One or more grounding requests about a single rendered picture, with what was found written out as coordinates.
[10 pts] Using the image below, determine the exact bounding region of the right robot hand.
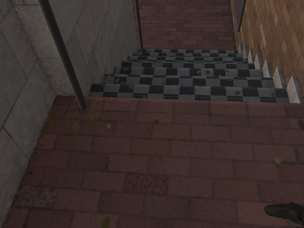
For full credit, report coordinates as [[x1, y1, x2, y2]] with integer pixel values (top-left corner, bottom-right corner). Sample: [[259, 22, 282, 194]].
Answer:
[[264, 201, 304, 228]]

